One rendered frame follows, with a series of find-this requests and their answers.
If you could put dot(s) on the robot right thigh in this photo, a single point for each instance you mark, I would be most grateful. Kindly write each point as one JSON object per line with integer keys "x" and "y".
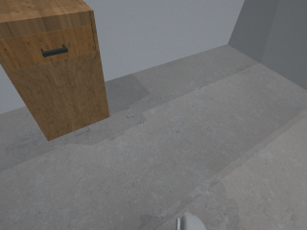
{"x": 189, "y": 222}

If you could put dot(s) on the handle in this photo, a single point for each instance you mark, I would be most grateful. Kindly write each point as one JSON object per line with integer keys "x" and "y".
{"x": 54, "y": 51}

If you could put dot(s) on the cabinet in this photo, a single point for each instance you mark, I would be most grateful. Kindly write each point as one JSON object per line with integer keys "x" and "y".
{"x": 62, "y": 95}

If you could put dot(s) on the drawer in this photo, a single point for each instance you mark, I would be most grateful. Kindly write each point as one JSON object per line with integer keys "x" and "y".
{"x": 24, "y": 51}

